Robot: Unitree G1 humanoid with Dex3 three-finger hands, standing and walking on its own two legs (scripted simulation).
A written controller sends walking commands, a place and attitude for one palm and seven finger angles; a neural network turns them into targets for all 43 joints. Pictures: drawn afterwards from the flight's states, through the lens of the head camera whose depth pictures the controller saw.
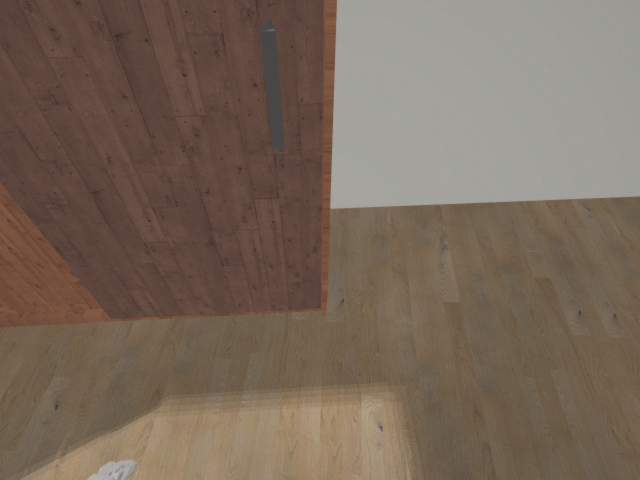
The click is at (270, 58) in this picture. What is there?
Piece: wardrobe's sliding door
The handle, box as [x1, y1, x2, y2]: [260, 19, 283, 148]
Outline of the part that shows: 266,19 265,24 260,25 260,37 272,148 283,148 283,133 274,25 271,24 271,19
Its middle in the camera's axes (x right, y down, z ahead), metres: -0.09 -0.28 +0.71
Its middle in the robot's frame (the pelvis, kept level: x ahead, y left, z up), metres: +0.73 +0.14 +0.12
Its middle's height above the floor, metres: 0.89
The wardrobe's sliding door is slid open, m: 0.00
